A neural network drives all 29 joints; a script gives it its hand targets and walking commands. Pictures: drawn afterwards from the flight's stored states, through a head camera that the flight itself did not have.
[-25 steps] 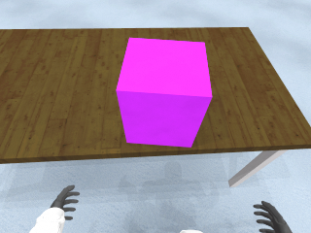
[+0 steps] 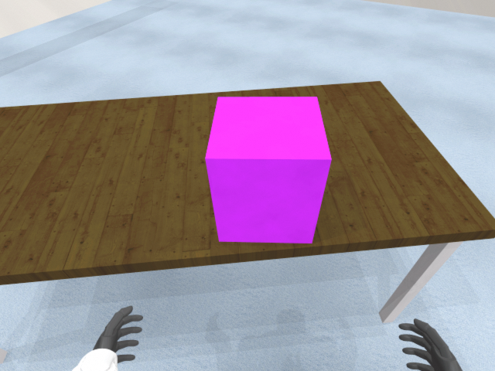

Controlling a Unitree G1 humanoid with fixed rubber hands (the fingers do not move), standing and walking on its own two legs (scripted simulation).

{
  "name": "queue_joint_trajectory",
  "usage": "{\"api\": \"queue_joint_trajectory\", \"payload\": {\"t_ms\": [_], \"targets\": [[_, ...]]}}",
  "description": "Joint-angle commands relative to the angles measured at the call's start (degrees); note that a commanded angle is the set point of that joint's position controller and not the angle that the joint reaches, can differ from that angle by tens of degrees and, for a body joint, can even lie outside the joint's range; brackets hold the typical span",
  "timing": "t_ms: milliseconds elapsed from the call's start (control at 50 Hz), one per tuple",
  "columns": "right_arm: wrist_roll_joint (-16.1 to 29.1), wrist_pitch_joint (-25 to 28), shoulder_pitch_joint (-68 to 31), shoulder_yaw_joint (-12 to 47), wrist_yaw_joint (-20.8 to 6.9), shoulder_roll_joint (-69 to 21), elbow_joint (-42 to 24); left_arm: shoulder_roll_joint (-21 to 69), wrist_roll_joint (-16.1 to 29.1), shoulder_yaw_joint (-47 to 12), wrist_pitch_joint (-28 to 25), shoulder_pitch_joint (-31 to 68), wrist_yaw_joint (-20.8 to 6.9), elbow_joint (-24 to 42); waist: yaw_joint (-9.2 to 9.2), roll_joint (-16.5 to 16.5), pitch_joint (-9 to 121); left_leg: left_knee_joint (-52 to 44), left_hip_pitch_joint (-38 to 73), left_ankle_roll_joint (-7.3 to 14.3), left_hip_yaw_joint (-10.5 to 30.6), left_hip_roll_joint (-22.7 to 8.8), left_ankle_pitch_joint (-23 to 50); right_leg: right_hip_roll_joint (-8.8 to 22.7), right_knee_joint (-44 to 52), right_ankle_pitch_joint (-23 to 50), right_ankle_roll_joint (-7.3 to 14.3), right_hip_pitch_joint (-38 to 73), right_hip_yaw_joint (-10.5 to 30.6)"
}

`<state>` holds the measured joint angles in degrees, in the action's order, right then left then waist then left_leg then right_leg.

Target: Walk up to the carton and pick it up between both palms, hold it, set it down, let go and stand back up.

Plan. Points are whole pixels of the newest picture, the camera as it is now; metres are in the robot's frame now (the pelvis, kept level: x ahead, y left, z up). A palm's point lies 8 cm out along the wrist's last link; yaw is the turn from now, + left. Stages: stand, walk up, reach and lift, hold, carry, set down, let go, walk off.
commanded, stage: reach and lift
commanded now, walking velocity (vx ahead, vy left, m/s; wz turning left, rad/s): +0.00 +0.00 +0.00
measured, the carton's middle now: (266, 172) +0.52 -0.02 +0.01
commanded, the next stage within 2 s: none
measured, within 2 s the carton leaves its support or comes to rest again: neither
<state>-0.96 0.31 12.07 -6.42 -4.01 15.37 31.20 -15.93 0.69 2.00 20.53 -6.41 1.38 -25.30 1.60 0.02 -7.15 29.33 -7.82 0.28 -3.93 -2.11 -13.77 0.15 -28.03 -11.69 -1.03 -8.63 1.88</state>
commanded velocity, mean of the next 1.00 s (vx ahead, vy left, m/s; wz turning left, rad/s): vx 0.00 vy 0.00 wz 0.00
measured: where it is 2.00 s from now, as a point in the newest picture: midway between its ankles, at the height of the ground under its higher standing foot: outside the picture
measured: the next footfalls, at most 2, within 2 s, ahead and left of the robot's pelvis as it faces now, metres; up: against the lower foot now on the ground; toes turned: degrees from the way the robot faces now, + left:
none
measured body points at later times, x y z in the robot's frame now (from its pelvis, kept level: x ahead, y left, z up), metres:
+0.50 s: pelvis +0.04 -0.01 +0.01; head +0.04 +0.00 +0.46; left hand +0.21 +0.25 -0.03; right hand +0.21 -0.23 -0.02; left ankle +0.03 +0.12 -0.74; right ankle +0.05 -0.13 -0.74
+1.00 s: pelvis +0.06 +0.00 +0.01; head +0.05 +0.02 +0.46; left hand +0.22 +0.24 +0.00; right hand +0.24 -0.20 +0.01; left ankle +0.03 +0.12 -0.74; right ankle +0.05 -0.13 -0.74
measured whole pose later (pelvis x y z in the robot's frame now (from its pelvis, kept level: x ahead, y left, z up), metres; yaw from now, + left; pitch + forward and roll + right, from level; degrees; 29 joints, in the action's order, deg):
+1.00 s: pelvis +0.06 +0.00 +0.01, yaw +2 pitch -7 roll -1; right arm 10.9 13.3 24.5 -0.8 4.1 7.0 10.9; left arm -17.8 12.9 -3.2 -12.1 -23.7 -2.8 -9.5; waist -2.7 1.0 -5.1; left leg 19.7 0.8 -0.2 -2.6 -1.9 -13.9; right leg 0.1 -15.0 -10.8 -1.1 2.3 0.6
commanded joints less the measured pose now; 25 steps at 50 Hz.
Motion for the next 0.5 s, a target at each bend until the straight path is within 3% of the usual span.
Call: {"api": "queue_joint_trajectory", "payload": {"t_ms": [0, 20, 40, 120, 160, 200, 240, 280, 300, 340, 400, 480], "targets": [[-0.02, 1.03, -5.85, -3.51, 1.04, 9.51, -11.85, -6.54, 0.55, 3.17, -3.42, 8.44, 0.08, 7.72, -0.06, -0.32, 3.46, -15.80, -17.84, 3.92, -2.32, -0.97, -16.47, -4.70, 1.41, -2.69, 1.27, 13.08, -5.08], [0.31, 0.41, -5.23, -3.02, 1.43, 8.69, -12.75, -7.24, 0.26, 3.44, -4.00, 9.02, -0.29, 7.21, 0.59, 0.61, 3.97, -15.83, -17.39, 4.49, -2.61, -0.47, -16.53, -4.64, 2.54, -4.28, 1.07, 13.46, -3.93], [0.81, 0.22, -4.29, -2.13, 1.78, 8.21, -13.15, -7.22, -0.22, 4.77, -4.48, 7.57, -0.33, 6.96, -0.40, 0.65, 4.37, -16.53, -17.27, 4.58, -2.80, -0.88, -14.71, -4.61, 2.44, -2.56, 0.89, 14.75, -3.96], [1.60, -0.51, -3.21, -0.32, 3.19, 4.92, -17.28, -8.04, 0.52, 5.94, -6.49, 6.37, -1.52, 5.39, -1.32, 3.90, 3.89, -14.60, -12.82, 4.47, -3.57, 1.37, -10.45, -2.63, 6.14, -6.64, 0.77, 10.43, -1.45], [2.49, -0.41, -1.86, 0.15, 4.03, 2.86, -19.60, -8.71, 2.44, 5.79, -7.57, 5.69, -1.85, 7.53, -1.84, 3.84, 4.18, -13.18, -6.77, 3.06, -3.65, 2.39, -7.09, -1.05, 9.07, -8.47, 1.71, 5.14, -0.56], [2.82, -0.55, -0.70, 0.48, 5.09, 1.27, -22.79, -10.26, 4.21, 5.80, -8.88, 5.36, -2.44, 8.70, -2.39, 6.08, 3.93, -12.40, -0.51, 2.15, -4.15, 3.62, -3.88, 0.54, 12.84, -10.61, 1.91, 0.20, 0.36], [3.49, -0.43, 1.47, 0.93, 5.67, 0.12, -22.93, -10.43, 4.58, 5.20, -10.02, 3.89, -2.46, 10.01, -2.65, 2.84, 3.44, -13.27, 1.47, 1.31, -3.62, 2.98, -2.87, 0.52, 13.16, -8.66, 2.40, -0.68, -0.14], [4.40, -0.11, 2.38, 1.19, 6.23, -0.91, -25.48, -9.65, 5.79, 5.79, -11.15, 1.68, -2.61, 11.68, -3.34, 1.82, 4.58, -13.82, 2.31, 1.03, -3.65, 3.42, -1.59, 0.77, 13.85, -7.29, 1.99, 0.10, -0.04], [4.33, -0.22, 2.97, 1.35, 6.67, -1.93, -26.37, -9.78, 6.65, 5.31, -11.96, 0.97, -2.88, 11.92, -3.29, 3.02, 3.97, -13.65, 2.69, 0.81, -3.58, 3.12, -0.68, 1.02, 14.25, -6.79, 1.81, -0.11, -0.01], [4.96, 0.51, 4.38, 1.14, 6.80, -2.13, -25.70, -9.56, 7.17, 4.34, -13.88, 0.85, -2.70, 15.28, -2.51, -0.64, 4.58, -14.34, 1.82, 0.17, -3.34, 2.73, -0.50, 0.49, 13.53, -5.56, 2.18, 0.91, -0.37], [6.23, 2.79, 5.62, -0.01, 7.17, -2.28, -24.89, -9.61, 8.40, 3.14, -16.79, -1.88, -2.59, 17.81, -2.22, -2.60, 5.76, -13.83, 3.38, -1.18, -2.51, 2.40, 4.47, 0.28, 13.05, 0.11, 2.48, 2.19, -0.46], [7.07, 6.74, 7.76, 1.01, 8.03, -3.08, -27.57, -10.58, 11.05, 3.02, -21.62, -5.90, -3.19, 19.22, -2.07, 0.05, 10.19, -11.55, 4.95, -1.26, -1.88, 2.67, 13.58, -0.20, 12.50, 8.49, 1.80, 4.97, -0.42]]}}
